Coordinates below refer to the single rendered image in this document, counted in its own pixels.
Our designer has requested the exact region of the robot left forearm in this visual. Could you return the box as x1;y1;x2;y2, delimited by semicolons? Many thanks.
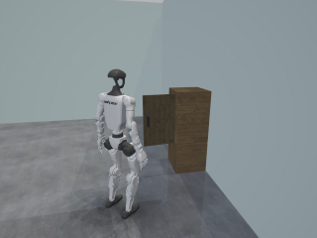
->
95;119;105;140

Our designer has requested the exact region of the robot left upper arm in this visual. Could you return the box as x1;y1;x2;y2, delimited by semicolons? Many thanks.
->
95;92;107;122

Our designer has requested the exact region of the right robot hand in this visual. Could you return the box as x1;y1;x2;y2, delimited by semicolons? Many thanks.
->
136;151;148;170

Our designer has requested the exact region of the robot right shin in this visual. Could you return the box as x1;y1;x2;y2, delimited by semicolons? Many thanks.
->
126;176;139;212

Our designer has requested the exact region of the robot right upper arm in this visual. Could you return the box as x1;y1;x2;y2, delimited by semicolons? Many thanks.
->
123;95;137;130

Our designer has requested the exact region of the cupboard door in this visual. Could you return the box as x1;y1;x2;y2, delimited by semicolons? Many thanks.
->
143;93;176;147

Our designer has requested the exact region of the robot left shin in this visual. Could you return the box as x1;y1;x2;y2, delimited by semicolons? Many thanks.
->
108;166;121;201

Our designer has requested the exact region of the robot right forearm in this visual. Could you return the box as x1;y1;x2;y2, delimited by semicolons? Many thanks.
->
129;121;143;153

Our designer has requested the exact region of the handle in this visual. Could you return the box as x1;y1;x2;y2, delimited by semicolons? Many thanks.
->
147;115;150;128

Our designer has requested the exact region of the left robot hand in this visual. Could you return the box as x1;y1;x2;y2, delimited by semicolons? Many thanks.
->
97;138;107;154

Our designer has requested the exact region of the robot shin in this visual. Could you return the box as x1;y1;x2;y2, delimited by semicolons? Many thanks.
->
108;166;121;201
126;176;139;212

